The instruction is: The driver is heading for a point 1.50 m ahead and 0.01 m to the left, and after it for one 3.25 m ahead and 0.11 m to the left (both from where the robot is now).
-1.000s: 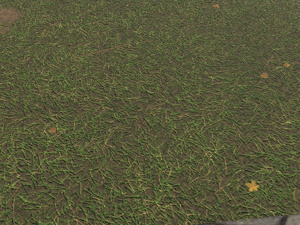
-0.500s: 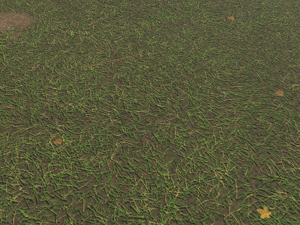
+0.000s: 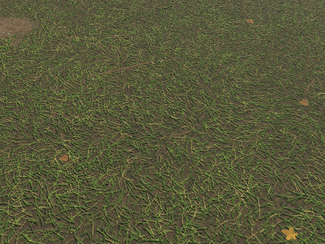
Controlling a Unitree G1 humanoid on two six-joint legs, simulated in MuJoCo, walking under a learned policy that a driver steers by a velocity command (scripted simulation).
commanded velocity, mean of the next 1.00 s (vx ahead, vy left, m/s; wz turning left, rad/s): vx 0.28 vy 0.00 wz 0.00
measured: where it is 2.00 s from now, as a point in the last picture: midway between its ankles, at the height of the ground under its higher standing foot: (173, 189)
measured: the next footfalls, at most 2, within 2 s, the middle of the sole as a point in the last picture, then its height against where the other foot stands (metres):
left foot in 1.02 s outside the picture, level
right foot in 1.54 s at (199, 178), level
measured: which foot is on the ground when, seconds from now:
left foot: down 0.00-0.52, up 0.54-1.00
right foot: down 0.00-1.00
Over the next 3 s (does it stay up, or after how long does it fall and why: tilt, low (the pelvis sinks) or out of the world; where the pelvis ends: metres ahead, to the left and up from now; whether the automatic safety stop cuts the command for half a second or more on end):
stays up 0.77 -0.03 0.00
